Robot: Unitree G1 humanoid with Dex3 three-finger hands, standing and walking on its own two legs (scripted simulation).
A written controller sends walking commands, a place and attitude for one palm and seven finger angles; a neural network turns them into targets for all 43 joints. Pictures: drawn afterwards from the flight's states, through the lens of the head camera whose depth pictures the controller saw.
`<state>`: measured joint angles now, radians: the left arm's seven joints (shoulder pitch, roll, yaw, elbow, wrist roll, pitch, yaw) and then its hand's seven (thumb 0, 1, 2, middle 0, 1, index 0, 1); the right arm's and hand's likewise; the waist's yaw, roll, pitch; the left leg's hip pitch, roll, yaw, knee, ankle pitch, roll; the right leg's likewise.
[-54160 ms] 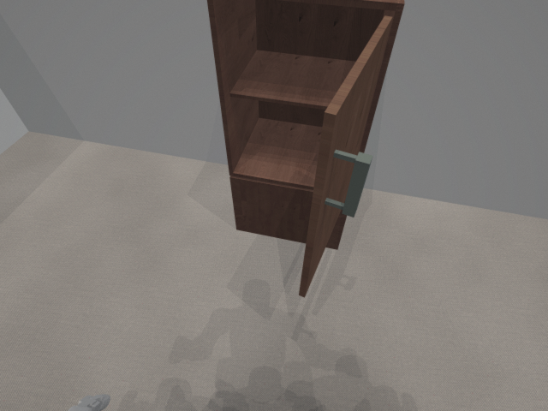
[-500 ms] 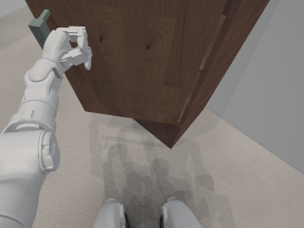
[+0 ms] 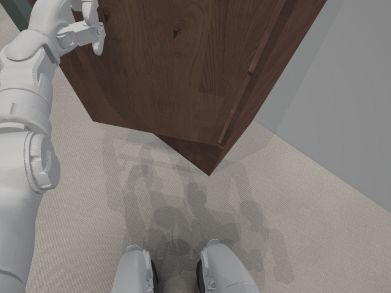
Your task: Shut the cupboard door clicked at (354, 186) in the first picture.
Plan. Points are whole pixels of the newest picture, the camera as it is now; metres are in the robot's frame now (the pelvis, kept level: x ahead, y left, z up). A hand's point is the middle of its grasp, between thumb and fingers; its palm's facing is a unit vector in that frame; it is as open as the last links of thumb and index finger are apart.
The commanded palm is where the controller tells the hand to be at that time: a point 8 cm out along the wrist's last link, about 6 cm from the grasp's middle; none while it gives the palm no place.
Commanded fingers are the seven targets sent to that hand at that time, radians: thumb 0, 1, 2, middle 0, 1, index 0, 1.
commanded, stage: push the door shut along its arc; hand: left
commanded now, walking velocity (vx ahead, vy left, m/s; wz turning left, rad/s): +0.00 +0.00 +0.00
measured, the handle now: (35, 18) +0.61 +0.21 +0.13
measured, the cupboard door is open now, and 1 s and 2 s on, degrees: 28 20 20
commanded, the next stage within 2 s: pull the fist back off the door in 0.08 s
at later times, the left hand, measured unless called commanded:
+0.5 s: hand (116, 25) +0.59 +0.07 +0.12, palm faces +0.04 -1.00 -0.04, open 3.1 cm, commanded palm +0.55 +0.12 +0.13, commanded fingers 0.00 0.90 0.90 -1.30 -1.50 -1.30 -1.50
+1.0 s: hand (109, 63) +0.50 +0.09 +0.13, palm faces +0.02 -1.00 -0.01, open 3.1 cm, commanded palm +0.47 +0.13 +0.13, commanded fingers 0.00 0.90 0.90 -1.30 -1.50 -1.30 -1.50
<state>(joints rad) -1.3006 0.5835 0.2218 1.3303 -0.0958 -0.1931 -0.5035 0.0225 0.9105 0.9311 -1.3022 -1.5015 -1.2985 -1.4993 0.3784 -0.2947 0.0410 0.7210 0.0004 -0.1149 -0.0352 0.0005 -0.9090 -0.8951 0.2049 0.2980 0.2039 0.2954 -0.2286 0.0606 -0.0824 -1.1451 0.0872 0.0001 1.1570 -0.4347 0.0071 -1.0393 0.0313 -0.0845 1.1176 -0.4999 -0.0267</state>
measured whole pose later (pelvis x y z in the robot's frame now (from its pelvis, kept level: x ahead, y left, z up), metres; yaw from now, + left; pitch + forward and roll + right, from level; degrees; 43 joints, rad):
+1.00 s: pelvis +0.03 -0.01 +0.04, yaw +1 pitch +16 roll -1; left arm -0.76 0.17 0.17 0.97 -0.08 -0.40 0.04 0.02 0.90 0.90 -1.30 -1.50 -1.30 -1.50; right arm 0.34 -0.27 -0.04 0.66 0.00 0.00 0.05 0.00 -0.91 -0.90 0.20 0.30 0.20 0.29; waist -0.11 0.03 -0.12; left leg -0.82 0.06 0.03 0.94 -0.41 -0.01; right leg -0.74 0.02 -0.06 0.94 -0.49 -0.03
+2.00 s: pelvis +0.04 +0.01 +0.10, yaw +2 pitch -3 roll +0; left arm 0.10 0.28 0.09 -0.06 -0.08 -0.01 0.08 0.02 0.90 0.89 -0.96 -1.12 -0.96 -1.12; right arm 0.12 -0.22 0.06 0.57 0.05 0.01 -0.08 0.00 -0.91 -0.90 0.20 0.30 0.20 0.30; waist 0.04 0.05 0.00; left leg -0.18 0.01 0.06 0.46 -0.23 0.01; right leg -0.10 -0.01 -0.04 0.43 -0.29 0.00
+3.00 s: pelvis +0.04 +0.00 +0.10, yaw +2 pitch -2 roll -1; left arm 0.49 0.37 0.36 -0.37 -0.08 -0.10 0.11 0.02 0.89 0.89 -0.21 -0.30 -0.21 -0.30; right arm 0.18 -0.25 0.02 0.62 0.02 -0.03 -0.08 0.01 -0.91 -0.90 0.20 0.30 0.20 0.30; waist 0.04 0.08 -0.02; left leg -0.20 0.04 0.05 0.47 -0.23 0.00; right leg -0.09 0.01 -0.05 0.39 -0.27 -0.01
